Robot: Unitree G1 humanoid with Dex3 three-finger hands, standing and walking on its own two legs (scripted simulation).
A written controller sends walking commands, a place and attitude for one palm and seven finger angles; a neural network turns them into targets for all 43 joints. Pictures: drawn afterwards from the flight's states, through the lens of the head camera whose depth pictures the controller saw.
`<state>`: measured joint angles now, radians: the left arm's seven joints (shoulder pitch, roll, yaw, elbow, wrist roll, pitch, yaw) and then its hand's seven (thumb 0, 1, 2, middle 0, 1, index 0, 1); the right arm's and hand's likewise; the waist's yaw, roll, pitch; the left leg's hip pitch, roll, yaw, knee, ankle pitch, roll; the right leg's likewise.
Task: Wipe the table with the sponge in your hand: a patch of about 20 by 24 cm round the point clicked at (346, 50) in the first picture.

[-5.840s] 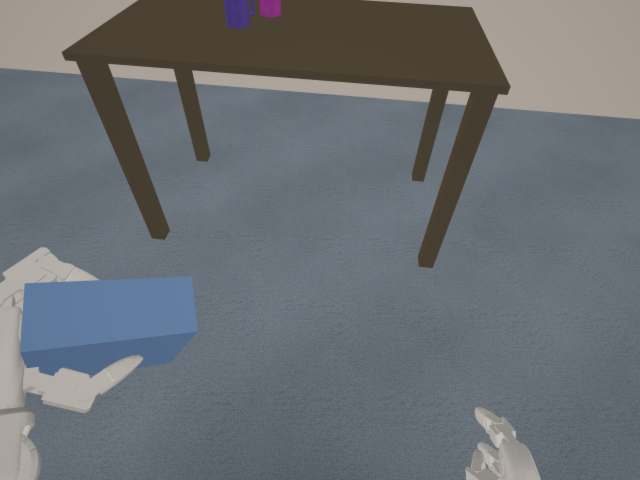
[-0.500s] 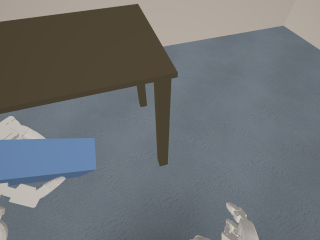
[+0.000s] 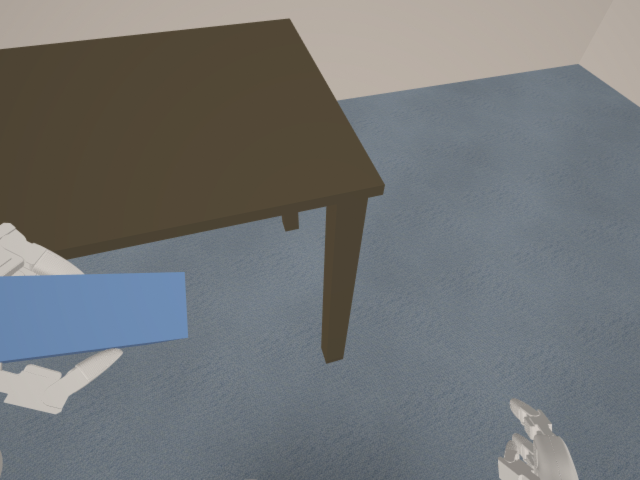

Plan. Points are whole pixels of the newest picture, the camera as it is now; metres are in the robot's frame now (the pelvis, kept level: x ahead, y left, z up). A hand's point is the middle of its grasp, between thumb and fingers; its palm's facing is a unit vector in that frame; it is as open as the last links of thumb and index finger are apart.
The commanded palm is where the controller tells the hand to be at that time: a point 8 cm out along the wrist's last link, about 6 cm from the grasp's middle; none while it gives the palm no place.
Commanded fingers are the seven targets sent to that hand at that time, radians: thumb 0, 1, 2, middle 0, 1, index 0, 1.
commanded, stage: take the last steps up to it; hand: left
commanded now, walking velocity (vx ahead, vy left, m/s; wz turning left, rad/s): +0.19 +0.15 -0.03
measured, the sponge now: (114, 316) +0.22 +0.20 +0.17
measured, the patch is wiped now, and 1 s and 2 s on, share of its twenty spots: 0.00 0.00 0.00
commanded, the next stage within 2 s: come to a stop and stand still in 0.32 s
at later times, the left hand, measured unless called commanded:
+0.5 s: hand (76, 247) +0.29 +0.25 +0.18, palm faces +0.42 -0.77 -0.48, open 9.7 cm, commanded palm +0.23 +0.29 +0.19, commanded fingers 0.00 0.10 1.30 -1.20 -1.60 -1.20 -1.60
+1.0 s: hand (47, 250) +0.28 +0.27 +0.18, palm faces +0.35 -0.86 -0.37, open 9.7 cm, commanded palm +0.22 +0.32 +0.19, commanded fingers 0.00 0.10 1.30 -1.20 -1.60 -1.20 -1.60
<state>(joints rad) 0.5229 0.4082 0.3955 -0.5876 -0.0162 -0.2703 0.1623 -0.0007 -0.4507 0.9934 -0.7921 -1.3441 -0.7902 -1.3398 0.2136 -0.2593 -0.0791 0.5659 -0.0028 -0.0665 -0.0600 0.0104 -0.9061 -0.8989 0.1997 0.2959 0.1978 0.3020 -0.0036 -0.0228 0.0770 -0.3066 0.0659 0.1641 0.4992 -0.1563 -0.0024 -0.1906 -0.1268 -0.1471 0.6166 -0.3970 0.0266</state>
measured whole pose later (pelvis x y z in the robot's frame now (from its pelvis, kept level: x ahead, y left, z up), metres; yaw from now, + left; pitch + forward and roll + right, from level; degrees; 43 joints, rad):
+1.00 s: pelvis +0.05 +0.05 +0.01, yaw -2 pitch -1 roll -2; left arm 0.46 0.36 0.35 -0.59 -0.04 -0.17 0.15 0.00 -0.45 0.99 -0.79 -1.35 -0.79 -1.34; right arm 0.18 -0.11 0.05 0.56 -0.01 -0.09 0.00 0.01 -0.90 -0.90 0.21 0.30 0.20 0.30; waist 0.02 -0.01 0.08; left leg -0.31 0.11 0.09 0.45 -0.13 -0.01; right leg -0.30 0.00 -0.08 0.77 -0.46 0.03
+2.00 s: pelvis -0.05 +0.02 +0.01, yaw -2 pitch -2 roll -1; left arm 0.48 0.32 0.30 -0.48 -0.04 -0.15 0.14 0.00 -0.45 1.00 -0.79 -1.35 -0.79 -1.34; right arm 0.21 -0.20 0.02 0.62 0.00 -0.05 -0.05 0.01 -0.90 -0.90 0.21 0.30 0.20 0.30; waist 0.00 0.04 0.05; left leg -0.28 0.04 0.03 0.54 -0.21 -0.01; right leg -0.22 0.02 -0.09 0.51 -0.25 -0.04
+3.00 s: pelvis -0.02 +0.06 +0.01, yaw -3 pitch +0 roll -1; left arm 0.36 0.39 0.40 -0.45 -0.03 -0.24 0.10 0.00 -0.45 1.00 -0.80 -1.34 -0.79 -1.34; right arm 0.21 -0.19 0.03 0.56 -0.03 -0.17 -0.01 0.01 -0.90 -0.90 0.20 0.30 0.20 0.30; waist 0.04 -0.05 0.06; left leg -0.25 -0.02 0.05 0.51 -0.27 0.05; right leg -0.20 -0.02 -0.03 0.46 -0.27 0.02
